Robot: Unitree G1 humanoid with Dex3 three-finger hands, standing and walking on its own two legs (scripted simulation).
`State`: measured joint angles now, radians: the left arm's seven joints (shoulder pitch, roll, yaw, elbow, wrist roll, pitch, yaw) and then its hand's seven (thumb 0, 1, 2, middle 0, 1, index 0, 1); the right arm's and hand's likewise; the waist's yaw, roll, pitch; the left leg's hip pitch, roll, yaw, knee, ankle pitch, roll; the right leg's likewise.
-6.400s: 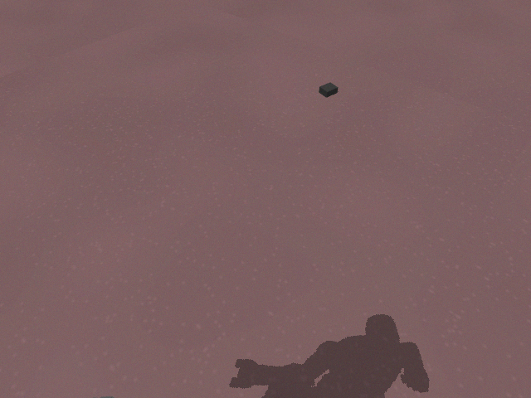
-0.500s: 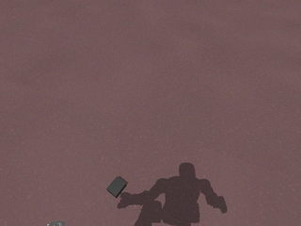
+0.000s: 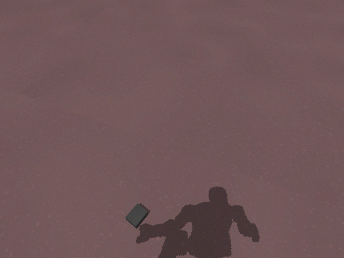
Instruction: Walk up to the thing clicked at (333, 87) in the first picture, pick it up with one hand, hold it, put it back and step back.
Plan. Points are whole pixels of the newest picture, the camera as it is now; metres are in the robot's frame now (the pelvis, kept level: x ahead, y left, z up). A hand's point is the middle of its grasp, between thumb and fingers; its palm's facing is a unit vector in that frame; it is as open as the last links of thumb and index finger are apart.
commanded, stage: walk up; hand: left
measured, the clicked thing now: (137, 215) +0.44 +0.21 -0.76
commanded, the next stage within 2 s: stand in 0.46 s
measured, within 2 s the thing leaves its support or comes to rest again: neither
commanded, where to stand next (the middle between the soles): +0.03 -0.01 m, yaw +1 degrees
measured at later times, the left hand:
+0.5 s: hand out of the picture +0.09 +0.25 -0.16, palm faces -0.02 -0.95 -0.33, open 7.4 cm
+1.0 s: hand out of the picture +0.07 +0.25 -0.16, palm faces -0.03 -0.94 -0.33, open 7.4 cm
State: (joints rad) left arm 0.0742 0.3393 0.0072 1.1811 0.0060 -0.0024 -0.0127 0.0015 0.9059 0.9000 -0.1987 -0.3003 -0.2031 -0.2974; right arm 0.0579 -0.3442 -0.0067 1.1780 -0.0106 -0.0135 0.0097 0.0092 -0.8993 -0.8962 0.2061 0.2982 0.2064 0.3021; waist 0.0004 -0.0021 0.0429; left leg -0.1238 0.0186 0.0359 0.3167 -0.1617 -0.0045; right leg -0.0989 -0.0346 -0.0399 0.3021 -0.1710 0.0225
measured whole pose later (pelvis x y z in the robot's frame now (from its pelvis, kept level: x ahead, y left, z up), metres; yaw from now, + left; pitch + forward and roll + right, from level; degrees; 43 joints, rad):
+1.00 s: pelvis +0.00 +0.00 +0.00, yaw +0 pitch -2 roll +0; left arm 0.11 0.35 0.00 1.13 0.01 0.00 -0.01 0.00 0.91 0.90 -0.20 -0.30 -0.20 -0.30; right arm 0.09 -0.35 0.00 1.15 -0.02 -0.01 0.01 0.01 -0.90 -0.90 0.21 0.30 0.21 0.30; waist -0.01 0.00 0.04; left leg -0.11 0.02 0.03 0.30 -0.15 -0.01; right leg -0.09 -0.04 -0.04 0.30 -0.17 0.02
